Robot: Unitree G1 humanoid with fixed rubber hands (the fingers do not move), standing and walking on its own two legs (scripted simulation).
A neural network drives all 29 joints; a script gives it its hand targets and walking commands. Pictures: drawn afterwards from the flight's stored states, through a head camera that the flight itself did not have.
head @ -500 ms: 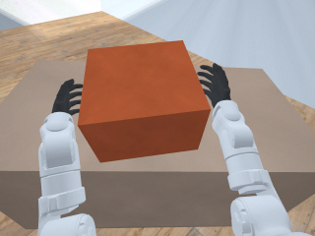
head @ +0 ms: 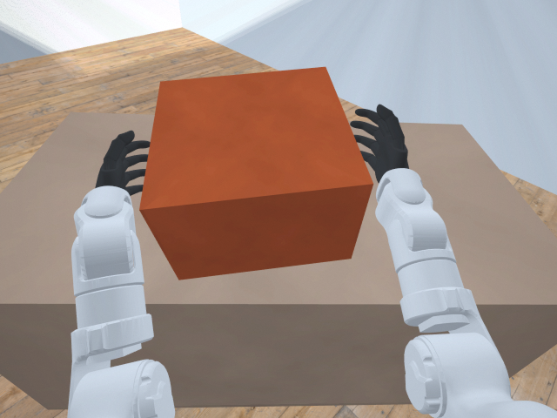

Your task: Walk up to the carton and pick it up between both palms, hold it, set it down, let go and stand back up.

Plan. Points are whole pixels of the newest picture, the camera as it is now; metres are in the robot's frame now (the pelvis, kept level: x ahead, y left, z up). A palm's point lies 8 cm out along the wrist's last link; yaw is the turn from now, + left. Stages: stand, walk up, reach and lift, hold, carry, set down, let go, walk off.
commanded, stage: hold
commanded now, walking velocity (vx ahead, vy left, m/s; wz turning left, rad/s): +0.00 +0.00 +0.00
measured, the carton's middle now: (255, 169) +0.45 +0.01 +0.14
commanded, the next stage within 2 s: none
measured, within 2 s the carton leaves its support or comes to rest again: neither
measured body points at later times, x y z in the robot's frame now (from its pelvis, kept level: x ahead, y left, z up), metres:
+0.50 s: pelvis +0.00 +0.00 +0.00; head -0.04 +0.02 +0.45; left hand +0.36 +0.19 +0.18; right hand +0.37 -0.18 +0.20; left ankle +0.03 +0.13 -0.75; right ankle +0.00 -0.13 -0.75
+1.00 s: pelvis +0.01 +0.00 +0.00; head -0.03 +0.02 +0.45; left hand +0.36 +0.20 +0.17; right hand +0.37 -0.17 +0.20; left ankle +0.03 +0.13 -0.75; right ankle +0.00 -0.13 -0.75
